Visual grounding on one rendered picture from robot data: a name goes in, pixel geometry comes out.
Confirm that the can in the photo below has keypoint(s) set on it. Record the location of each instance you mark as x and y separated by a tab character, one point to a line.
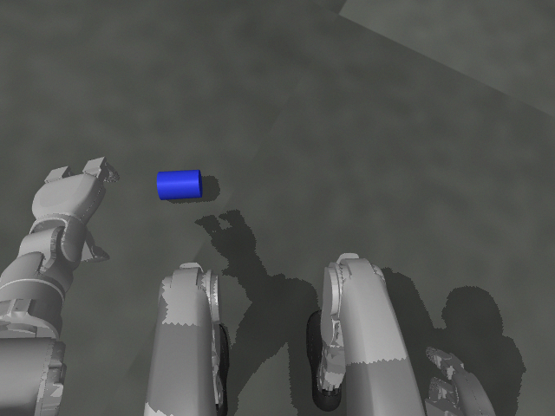
179	184

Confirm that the left robot hand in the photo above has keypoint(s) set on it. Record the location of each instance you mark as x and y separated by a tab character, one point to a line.
77	196

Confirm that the left robot arm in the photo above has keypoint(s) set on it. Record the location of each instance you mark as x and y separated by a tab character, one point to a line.
32	294

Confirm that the right robot hand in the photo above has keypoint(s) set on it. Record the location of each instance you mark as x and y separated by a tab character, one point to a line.
466	396

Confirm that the right robot foot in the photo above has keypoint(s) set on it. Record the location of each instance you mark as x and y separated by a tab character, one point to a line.
325	400

